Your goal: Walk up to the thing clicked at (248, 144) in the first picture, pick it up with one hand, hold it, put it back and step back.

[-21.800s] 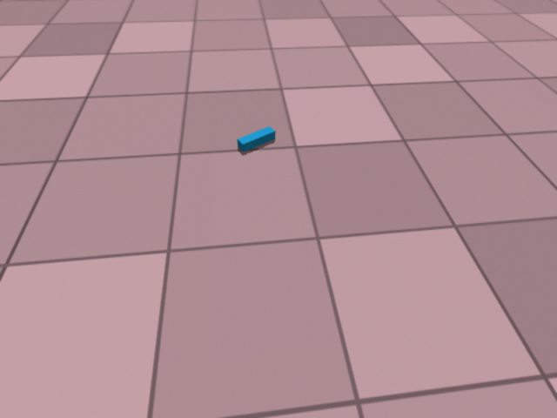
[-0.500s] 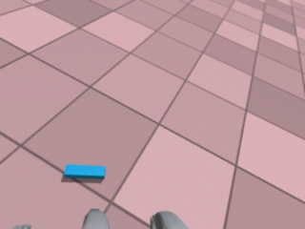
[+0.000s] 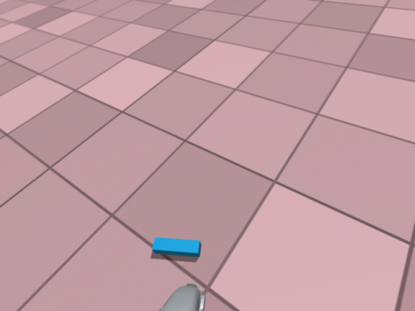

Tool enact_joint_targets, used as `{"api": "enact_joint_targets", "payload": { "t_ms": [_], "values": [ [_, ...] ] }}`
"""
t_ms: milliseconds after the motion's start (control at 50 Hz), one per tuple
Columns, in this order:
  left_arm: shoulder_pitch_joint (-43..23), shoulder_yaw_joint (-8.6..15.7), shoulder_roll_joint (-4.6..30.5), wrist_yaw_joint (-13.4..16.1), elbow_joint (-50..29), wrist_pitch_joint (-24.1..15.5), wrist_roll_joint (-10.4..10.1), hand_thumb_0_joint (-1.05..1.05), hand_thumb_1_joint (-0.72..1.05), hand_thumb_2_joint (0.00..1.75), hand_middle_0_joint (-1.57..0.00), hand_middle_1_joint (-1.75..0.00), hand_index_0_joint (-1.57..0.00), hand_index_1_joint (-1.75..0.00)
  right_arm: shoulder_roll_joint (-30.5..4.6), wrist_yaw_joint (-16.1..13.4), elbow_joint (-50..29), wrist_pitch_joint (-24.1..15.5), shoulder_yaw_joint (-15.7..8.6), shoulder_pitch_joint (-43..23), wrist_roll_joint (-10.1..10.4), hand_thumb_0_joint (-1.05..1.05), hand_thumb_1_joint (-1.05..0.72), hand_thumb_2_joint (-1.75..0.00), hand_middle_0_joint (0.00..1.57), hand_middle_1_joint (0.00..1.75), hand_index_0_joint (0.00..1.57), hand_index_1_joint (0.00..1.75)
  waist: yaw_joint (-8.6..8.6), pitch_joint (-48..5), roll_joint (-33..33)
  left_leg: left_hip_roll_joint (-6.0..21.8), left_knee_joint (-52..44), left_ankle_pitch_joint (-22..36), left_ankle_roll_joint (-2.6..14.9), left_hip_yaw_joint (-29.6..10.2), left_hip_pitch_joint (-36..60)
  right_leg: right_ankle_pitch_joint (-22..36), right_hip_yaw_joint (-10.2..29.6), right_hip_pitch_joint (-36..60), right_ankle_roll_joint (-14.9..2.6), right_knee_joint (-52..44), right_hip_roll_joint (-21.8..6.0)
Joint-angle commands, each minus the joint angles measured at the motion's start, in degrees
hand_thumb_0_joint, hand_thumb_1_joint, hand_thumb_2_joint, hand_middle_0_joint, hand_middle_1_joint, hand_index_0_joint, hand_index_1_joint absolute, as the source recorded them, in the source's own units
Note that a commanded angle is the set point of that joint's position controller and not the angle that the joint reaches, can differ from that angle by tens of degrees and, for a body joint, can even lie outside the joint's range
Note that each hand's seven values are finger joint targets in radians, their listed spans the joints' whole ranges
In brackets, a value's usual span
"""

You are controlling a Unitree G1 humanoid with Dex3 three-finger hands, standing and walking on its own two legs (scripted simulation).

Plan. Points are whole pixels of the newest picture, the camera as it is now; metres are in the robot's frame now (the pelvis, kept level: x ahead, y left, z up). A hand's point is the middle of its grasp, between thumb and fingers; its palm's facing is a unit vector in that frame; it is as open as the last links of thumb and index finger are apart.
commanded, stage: walk up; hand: left
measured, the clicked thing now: (177, 247) +0.52 +0.27 -0.74
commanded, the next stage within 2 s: none
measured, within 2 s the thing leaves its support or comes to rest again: neither
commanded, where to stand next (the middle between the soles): +0.13 +0.04 m, yaw -2 degrees
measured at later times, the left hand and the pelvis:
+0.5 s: hand (106, 293) +0.19 +0.28 -0.16, palm faces +0.06 -0.93 -0.36, open 7.4 cm; pelvis +0.11 +0.02 -0.01, yaw +4 degrees
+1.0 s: hand out of the picture +0.12 +0.31 -0.16, palm faces +0.05 -0.90 -0.44, open 7.4 cm; pelvis +0.00 +0.02 -0.03, yaw +3 degrees
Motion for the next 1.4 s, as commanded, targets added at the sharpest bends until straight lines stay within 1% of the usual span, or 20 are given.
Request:
{"api": "enact_joint_targets", "payload": {
  "t_ms": [0,80,120,140,180,200,260,340,500,540,580,840,940,980,1000,1080,1120,1260,1340,1380],
  "values": [
    [1.45,3.14,14.85,0.66,-6.23,-1.86,-1.16,0.0,0.9,0.9,-0.2,-0.3,-0.2,-0.3,-10.44,-0.64,-8.19,-2.49,-2.28,-9.06,-0.3,0.0,-0.9,-0.9,0.2,0.3,0.2,0.3,3.22,7.05,-23.49,2.77,-10.66,-6.27,1.38,2.72,-11.51,8.04,13.99,7.94,-10.75,-10.44,-15.34],
    [4.28,2.44,15.5,0.14,-7.34,-0.48,-1.38,0.0,0.9,0.9,-0.2,-0.3,-0.2,-0.3,-7.87,-0.55,-7.89,-3.77,-1.11,-12.01,0.4,0.0,-0.9,-0.9,0.2,0.3,0.2,0.3,4.75,6.39,-24.33,-0.99,-20.57,-12.12,2.69,14.61,-0.11,35.3,6.27,6.4,-9.96,-2.59,-11.87],
    [0.76,1.73,15.44,-0.11,-9.56,0.16,-1.62,0.0,0.9,0.9,-0.2,-0.3,-0.2,-0.3,-8.7,-1.45,-4.23,-4.89,-2.13,0.07,0.87,0.0,-0.9,-0.9,0.2,0.3,0.2,0.3,-2.36,-1.01,-18.59,-3.64,-28.64,0.04,3.92,15.9,21.91,38.27,2.29,-2.02,-8.23,14.06,-9.5],
    [1.24,0.64,12.47,0.05,-10.71,0.31,-1.86,0.0,0.9,0.9,-0.2,-0.3,-0.2,-0.3,-11.91,-2.24,-1.68,-5.4,-3.78,8.48,0.65,0.0,-0.9,-0.9,0.2,0.3,0.2,0.3,-6.35,-7.21,-9.21,-3.01,-27.68,2.52,5.61,12.24,36.73,29.7,0.32,-11.52,-5.92,28.75,-7.43],
    [-2.68,-0.95,8.59,0.34,-14.37,-0.19,-2.87,0.0,0.9,0.9,-0.2,-0.3,-0.2,-0.3,-19.6,-4.14,-2.92,-5.81,-5.37,14.63,0.71,0.0,-0.9,-0.9,0.2,0.3,0.2,0.3,-9.92,-11.97,4.2,21.55,-34.52,3.8,16.19,-30.67,46.05,-11.87,5.72,-34.11,-2.66,41.96,5.12],
    [-6.12,-0.07,14.1,1.02,-13.89,0.4,-2.51,0.0,0.9,0.9,-0.2,-0.3,-0.2,-0.3,-19.83,-4.11,-2.94,-5.57,-5.55,12.09,2.69,0.0,-0.9,-0.9,0.2,0.3,0.2,0.3,-9.42,-10.66,-2.32,25.28,-36.41,5.67,21.27,-33.09,40.21,-12.82,11.41,-32.52,-4.07,44.64,0.11],
    [-3.21,-0.67,11.54,0.96,-11.0,0.81,-3.25,0.0,0.9,0.9,-0.2,-0.3,-0.2,-0.3,-11.31,-5.46,-5.99,-5.93,-2.1,0.83,2.19,0.0,-0.9,-0.9,0.2,0.3,0.2,0.3,-3.03,-2.21,-7.5,16.17,-29.15,32.48,15.73,-4.05,29.2,-6.23,13.84,-29.3,-3.14,41.95,-2.46],
    [-5.86,-1.13,6.9,2.15,-9.51,3.32,-5.28,0.0,0.9,0.9,-0.2,-0.3,-0.2,-0.3,-9.82,-7.13,-6.46,-4.66,0.02,-8.89,1.02,0.0,-0.9,-0.9,0.2,0.3,0.2,0.3,-0.79,3.04,2.46,14.69,-28.18,59.92,14.61,4.88,13.51,-3.89,11.7,-20.51,-0.35,33.03,2.54],
    [-6.56,-0.34,10.13,1.88,-7.87,4.22,-2.32,0.0,0.9,0.9,-0.2,-0.3,-0.2,-0.3,-9.82,-7.15,-8.27,-1.58,-0.51,-14.96,2.53,0.0,-0.9,-0.9,0.2,0.3,0.2,0.3,0.96,-10.42,1.99,10.69,-13.5,18.07,8.57,8.78,15.48,16.74,9.67,-7.76,-2.05,4.32,2.41],
    [-8.66,1.05,15.12,1.94,-8.84,3.06,-0.53,0.0,0.9,0.9,-0.2,-0.3,-0.2,-0.3,-5.38,-6.61,-6.92,-0.44,0.98,-8.16,3.33,0.0,-0.9,-0.9,0.2,0.3,0.2,0.3,-0.1,-10.24,-17.08,3.0,1.38,-8.4,4.33,12.01,6.5,39.74,21.87,-2.36,-3.97,-0.97,-5.8],
    [-12.83,0.73,17.94,2.11,-12.07,3.25,-0.88,0.0,0.9,0.9,-0.2,-0.3,-0.2,-0.3,-7.13,-7.64,-5.96,1.6,0.31,-5.34,3.03,0.0,-0.9,-0.9,0.2,0.3,0.2,0.3,-0.86,-9.88,-20.07,-2.9,16.65,-29.33,2.78,4.16,4.74,47.02,40.84,-7.43,-16.87,-5.85,-19.75],
    [-16.55,1.19,11.66,2.4,-14.55,6.32,0.34,0.0,0.9,0.9,-0.2,-0.3,-0.2,-0.3,-8.58,-6.94,-3.11,1.24,-0.22,-3.54,0.98,0.0,-0.9,-0.9,0.2,0.3,0.2,0.3,1.31,-9.58,-23.35,-3.19,-3.09,-23.1,0.18,5.35,6.3,9.85,25.74,-2.59,-12.75,-6.48,-10.88],
    [-20.79,1.09,12.05,1.54,-14.51,7.96,-0.63,0.0,0.9,0.9,-0.2,-0.3,-0.2,-0.3,-10.09,-5.18,2.51,1.09,-2.07,7.44,-0.76,0.0,-0.9,-0.9,0.2,0.3,0.2,0.3,-4.18,-7.09,-18.59,-1.55,-24.9,-13.97,4.28,6.99,26.33,-11.38,23.4,-25.75,-3.6,-2.96,-5.78],
    [-25.16,1.98,11.98,2.06,-14.9,7.4,-1.02,0.0,0.9,0.9,-0.2,-0.3,-0.2,-0.3,-19.65,-4.94,-1.97,1.05,-3.49,-2.92,-1.45,0.0,-0.9,-0.9,0.2,0.3,0.2,0.3,-6.84,3.29,8.49,23.74,-48.08,-41.5,17.77,-28.31,-2.18,-12.48,13.52,-29.11,0.0,34.25,10.45],
    [-25.83,3.28,14.51,2.01,-13.86,7.3,-0.55,0.0,0.9,0.9,-0.2,-0.3,-0.2,-0.3,-20.44,-5.51,-4.08,-0.09,-3.52,-12.21,-1.36,0.0,-0.9,-0.9,0.2,0.3,0.2,0.3,-4.13,8.75,6.51,28.87,-52.65,-41.47,20.78,-33.51,-14.42,-11.52,21.07,-22.7,-0.09,44.55,7.7],
    [-10.61,2.48,10.8,0.26,-6.39,8.27,-2.0,0.0,0.9,0.9,-0.2,-0.3,-0.2,-0.3,-11.38,-7.01,-2.95,-2.92,-1.1,-14.42,-1.82,0.0,-0.9,-0.9,0.2,0.3,0.2,0.3,3.04,0.95,-6.64,9.49,-39.67,-19.7,5.41,-4.88,7.11,2.23,20.71,-26.95,-1.83,46.87,11.22],
    [-7.03,3.05,13.03,-1.49,-6.22,5.99,-1.47,0.0,0.9,0.9,-0.2,-0.3,-0.2,-0.3,-14.07,-4.71,-2.22,-3.79,-2.73,-6.59,-1.87,0.0,-0.9,-0.9,0.2,0.3,0.2,0.3,-1.17,-9.57,3.98,10.16,-42.94,-39.21,8.54,-10.11,27.03,-1.38,10.45,-27.93,0.51,37.43,8.37],
    [-17.79,1.61,11.4,-2.23,-8.17,2.41,-0.13,0.0,0.9,0.9,-0.2,-0.3,-0.2,-0.3,-13.94,-4.04,-0.45,-3.23,-3.16,3.22,-2.17,0.0,-0.9,-0.9,0.2,0.3,0.2,0.3,-8.73,1.15,2.72,14.47,-39.38,-24.6,14.44,-9.16,33.6,-14.17,9.44,-26.59,-0.7,7.28,4.7],
    [4.54,2.89,10.73,-1.67,0.16,2.07,0.12,0.0,0.9,0.9,-0.2,-0.3,-0.2,-0.3,-12.74,-3.45,-4.77,-1.75,-2.52,-7.96,-1.37,0.0,-0.9,-0.9,0.2,0.3,0.2,0.3,3.48,0.14,0.3,4.72,-32.85,-28.11,5.94,3.97,2.78,0.57,1.52,12.62,-3.09,-15.24,7.08],
    [5.38,4.98,18.4,-0.95,-1.54,2.02,0.47,0.0,0.9,0.9,-0.2,-0.3,-0.2,-0.3,-6.07,-3.7,-7.75,-1.05,-1.05,-9.52,-0.33,0.0,-0.9,-0.9,0.2,0.3,0.2,0.3,4.14,2.72,-19.23,-5.03,0.06,-20.92,1.09,4.82,-18.12,-23.58,37.91,11.96,-6.47,-22.13,-15.62]
  ]
}}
